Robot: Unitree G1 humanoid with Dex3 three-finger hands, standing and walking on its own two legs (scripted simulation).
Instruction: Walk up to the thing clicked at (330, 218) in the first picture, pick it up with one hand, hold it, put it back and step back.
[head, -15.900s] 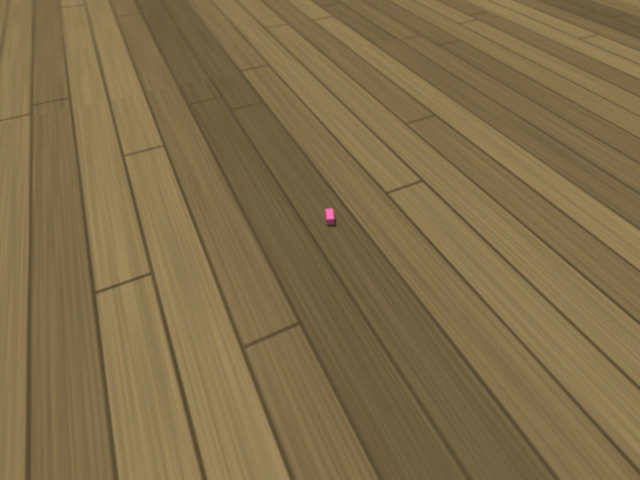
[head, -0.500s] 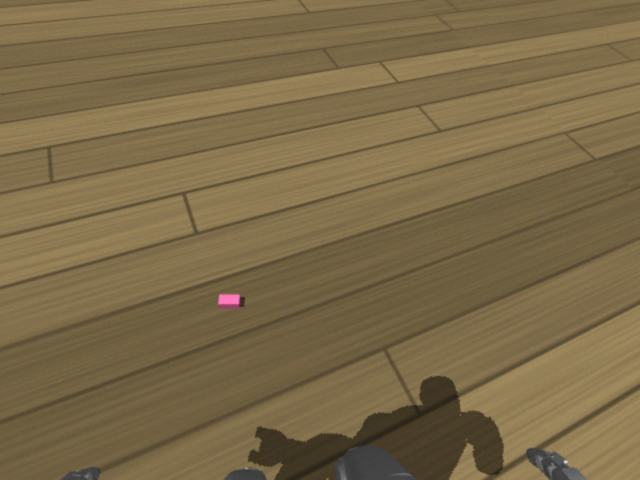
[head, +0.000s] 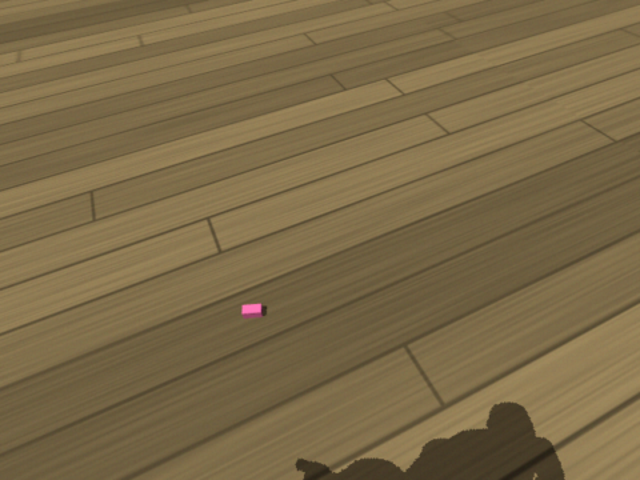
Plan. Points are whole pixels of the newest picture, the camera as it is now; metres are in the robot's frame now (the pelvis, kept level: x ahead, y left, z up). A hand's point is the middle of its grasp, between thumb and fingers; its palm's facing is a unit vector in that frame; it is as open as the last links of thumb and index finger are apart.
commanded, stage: walk up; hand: left
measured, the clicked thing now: (252, 311) +0.76 +0.31 -0.74
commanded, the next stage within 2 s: stand in 1.06 s
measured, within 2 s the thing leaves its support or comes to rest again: neither
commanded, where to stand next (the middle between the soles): +0.41 +0.03 m, yaw +6 degrees
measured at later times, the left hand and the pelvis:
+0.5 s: hand out of the picture +0.06 +0.27 -0.14, palm faces +0.06 -0.92 -0.39, open 7.4 cm; pelvis +0.00 +0.01 +0.00, yaw +2 degrees
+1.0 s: hand out of the picture +0.09 +0.29 -0.14, palm faces +0.07 -0.93 -0.37, open 7.4 cm; pelvis +0.01 +0.03 +0.01, yaw +2 degrees
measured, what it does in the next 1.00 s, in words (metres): steps on the spot: left foot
